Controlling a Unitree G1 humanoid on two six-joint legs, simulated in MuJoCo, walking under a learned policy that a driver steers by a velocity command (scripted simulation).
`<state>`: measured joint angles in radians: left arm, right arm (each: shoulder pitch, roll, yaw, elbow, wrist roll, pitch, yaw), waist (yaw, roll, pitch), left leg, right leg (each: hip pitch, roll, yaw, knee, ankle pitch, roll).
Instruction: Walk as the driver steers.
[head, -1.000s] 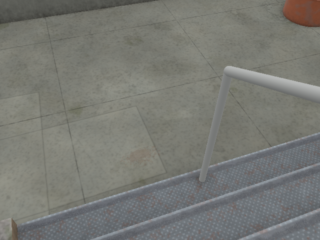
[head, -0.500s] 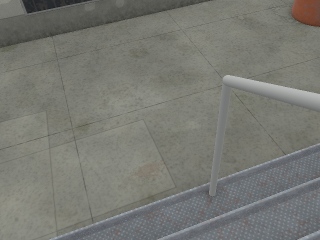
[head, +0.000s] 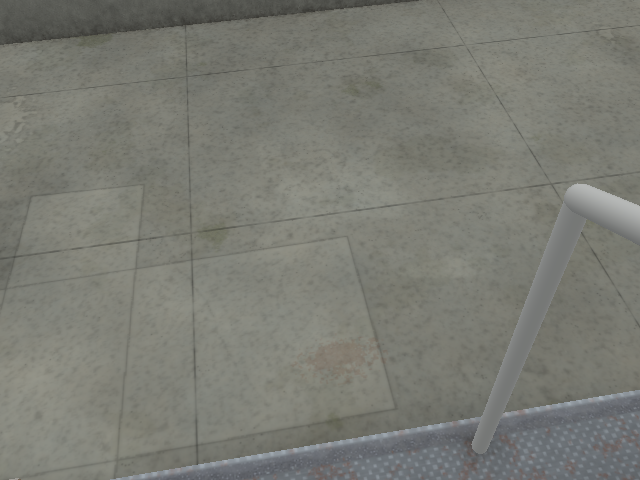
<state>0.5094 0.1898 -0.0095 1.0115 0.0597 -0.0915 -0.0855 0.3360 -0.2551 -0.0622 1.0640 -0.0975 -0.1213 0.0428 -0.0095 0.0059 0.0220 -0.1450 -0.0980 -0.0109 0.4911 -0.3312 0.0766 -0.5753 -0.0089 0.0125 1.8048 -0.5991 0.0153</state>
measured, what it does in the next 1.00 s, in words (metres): goes down, turning left: right foot 0.17 m lower, then left foot 0.17 m lower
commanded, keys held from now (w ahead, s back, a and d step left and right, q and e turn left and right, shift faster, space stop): w+q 1.00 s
